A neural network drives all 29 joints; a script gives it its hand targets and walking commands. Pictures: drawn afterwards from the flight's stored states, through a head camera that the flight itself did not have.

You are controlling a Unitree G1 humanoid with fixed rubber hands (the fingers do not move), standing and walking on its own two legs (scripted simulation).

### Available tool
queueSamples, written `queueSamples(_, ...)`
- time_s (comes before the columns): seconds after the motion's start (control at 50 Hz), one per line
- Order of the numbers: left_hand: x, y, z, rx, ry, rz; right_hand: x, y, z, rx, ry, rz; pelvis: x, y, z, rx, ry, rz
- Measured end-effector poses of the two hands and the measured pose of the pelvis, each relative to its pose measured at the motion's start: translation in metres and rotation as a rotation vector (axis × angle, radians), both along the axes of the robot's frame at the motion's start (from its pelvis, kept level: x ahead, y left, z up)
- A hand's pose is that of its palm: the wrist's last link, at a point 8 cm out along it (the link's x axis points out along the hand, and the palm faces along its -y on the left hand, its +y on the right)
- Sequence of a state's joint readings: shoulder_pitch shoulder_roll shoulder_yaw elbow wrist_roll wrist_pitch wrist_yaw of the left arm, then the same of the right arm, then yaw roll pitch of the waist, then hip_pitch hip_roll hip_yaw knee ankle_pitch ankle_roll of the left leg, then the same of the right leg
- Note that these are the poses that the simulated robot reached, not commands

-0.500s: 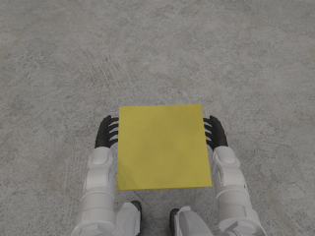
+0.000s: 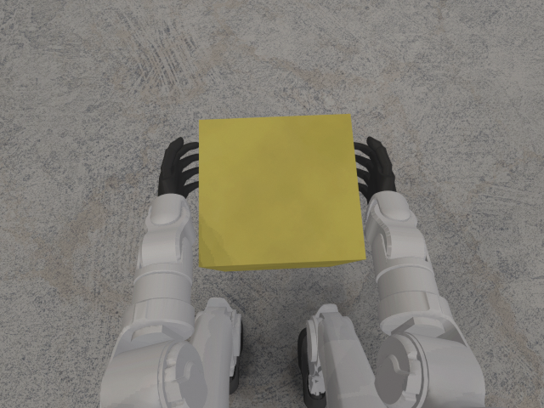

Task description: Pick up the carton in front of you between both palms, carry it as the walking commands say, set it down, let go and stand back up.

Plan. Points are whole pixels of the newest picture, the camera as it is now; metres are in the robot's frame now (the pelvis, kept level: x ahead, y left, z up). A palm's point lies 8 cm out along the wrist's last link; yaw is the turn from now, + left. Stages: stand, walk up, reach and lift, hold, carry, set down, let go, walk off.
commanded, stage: set down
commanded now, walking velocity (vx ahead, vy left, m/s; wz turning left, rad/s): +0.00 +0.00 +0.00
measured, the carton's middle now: (276, 206) +0.43 +0.01 -0.15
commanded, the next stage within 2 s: none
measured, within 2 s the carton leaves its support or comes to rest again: rests again in 1.98 s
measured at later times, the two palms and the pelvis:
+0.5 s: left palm (196, 204) +0.46 +0.16 -0.24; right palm (348, 199) +0.47 -0.14 -0.23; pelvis -0.02 +0.00 -0.12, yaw -1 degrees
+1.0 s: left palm (201, 201) +0.50 +0.17 -0.34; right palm (329, 205) +0.50 -0.13 -0.37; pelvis -0.02 +0.00 -0.21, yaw +0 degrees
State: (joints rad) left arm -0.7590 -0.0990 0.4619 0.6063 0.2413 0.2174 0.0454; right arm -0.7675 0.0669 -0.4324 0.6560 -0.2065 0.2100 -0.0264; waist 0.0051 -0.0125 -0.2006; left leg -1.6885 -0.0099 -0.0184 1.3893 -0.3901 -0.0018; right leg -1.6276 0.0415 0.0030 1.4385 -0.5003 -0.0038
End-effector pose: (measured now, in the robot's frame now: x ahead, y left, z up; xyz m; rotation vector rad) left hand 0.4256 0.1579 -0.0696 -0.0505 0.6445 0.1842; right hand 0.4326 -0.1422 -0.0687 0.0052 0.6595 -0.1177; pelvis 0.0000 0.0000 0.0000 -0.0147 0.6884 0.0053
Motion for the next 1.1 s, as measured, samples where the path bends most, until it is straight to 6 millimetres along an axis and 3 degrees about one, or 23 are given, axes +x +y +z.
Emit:
queueSamples(0.32,0.021,-0.001,-0.109,-0.001,0.016,0.006,0.024,-0.001,-0.109,-0.005,0.016,0.015,-0.012,0.003,-0.083,-0.004,0.118,-0.007)
queueSamples(0.78,0.048,0.002,-0.254,0.026,0.069,0.001,0.055,0.002,-0.255,-0.032,0.067,0.058,-0.029,-0.001,-0.182,0.005,0.114,-0.021)
queueSamples(0.9,0.066,0.009,-0.266,0.057,0.078,-0.011,0.062,0.01,-0.286,-0.026,0.073,0.071,-0.027,-0.002,-0.201,0.009,0.087,-0.013)
queueSamples(1.1,0.068,0.01,-0.282,0.053,0.098,-0.02,0.061,0.009,-0.303,-0.027,0.093,0.08,-0.023,-0.004,-0.215,0.009,0.079,-0.015)
